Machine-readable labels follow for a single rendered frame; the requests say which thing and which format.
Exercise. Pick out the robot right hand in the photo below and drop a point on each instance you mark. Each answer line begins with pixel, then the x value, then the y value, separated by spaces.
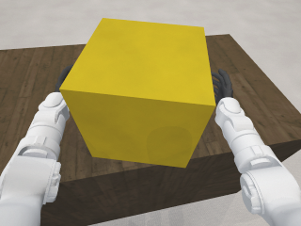
pixel 224 86

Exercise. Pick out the right robot upper arm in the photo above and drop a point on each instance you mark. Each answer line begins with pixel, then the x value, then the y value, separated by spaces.
pixel 272 194

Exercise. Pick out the pedestal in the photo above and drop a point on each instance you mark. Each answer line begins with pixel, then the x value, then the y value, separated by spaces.
pixel 94 190

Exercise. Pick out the robot left hand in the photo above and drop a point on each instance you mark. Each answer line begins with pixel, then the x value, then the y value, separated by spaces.
pixel 62 77

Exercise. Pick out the left robot upper arm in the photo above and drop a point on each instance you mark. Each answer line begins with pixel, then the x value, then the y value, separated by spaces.
pixel 31 182

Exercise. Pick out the carton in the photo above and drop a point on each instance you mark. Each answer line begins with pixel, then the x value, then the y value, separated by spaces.
pixel 142 91

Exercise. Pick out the robot right forearm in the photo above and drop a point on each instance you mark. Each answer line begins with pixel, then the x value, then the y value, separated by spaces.
pixel 250 153

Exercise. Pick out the robot left forearm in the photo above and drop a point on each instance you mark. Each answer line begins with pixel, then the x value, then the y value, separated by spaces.
pixel 43 137

